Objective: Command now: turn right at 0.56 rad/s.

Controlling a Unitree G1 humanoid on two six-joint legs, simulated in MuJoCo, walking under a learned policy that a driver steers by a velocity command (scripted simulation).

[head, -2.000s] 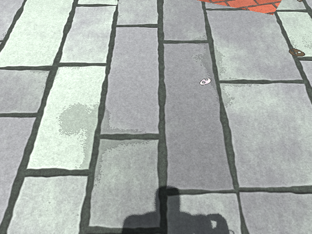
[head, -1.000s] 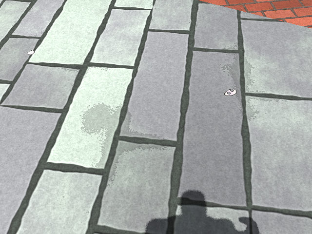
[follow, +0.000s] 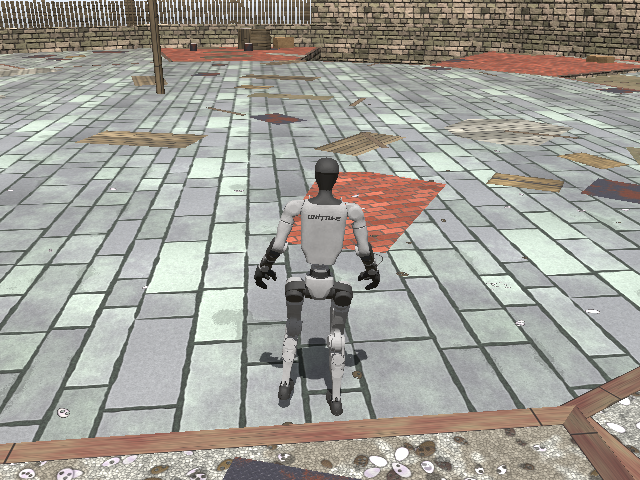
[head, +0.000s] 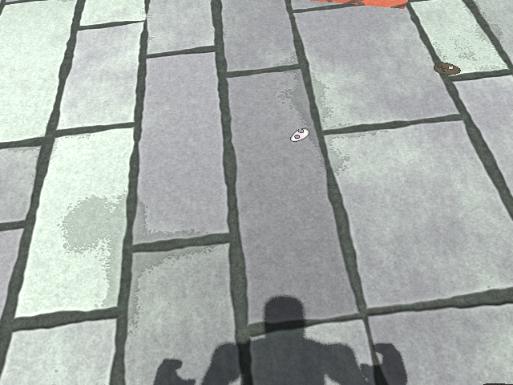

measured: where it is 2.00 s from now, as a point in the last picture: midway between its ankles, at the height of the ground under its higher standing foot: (218, 355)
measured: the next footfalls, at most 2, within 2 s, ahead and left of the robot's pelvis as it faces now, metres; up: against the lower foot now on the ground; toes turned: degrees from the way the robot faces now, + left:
left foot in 0.18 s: +0.09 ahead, +0.15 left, +0.00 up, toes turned -12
left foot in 0.82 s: +0.35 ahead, +0.21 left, +0.00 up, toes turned +11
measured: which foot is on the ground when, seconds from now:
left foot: up 0.00-0.16, down 0.18-0.46, up 0.48-0.80, down 0.82-1.00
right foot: down 0.00-0.82, up 0.84-1.00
